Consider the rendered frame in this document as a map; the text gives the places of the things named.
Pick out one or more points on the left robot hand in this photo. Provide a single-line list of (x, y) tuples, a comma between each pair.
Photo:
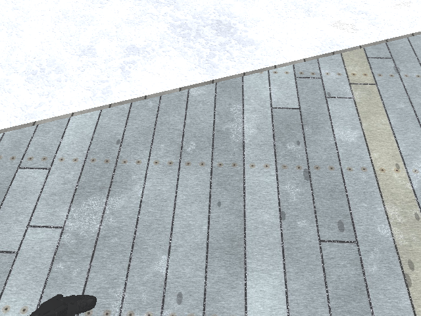
[(66, 306)]

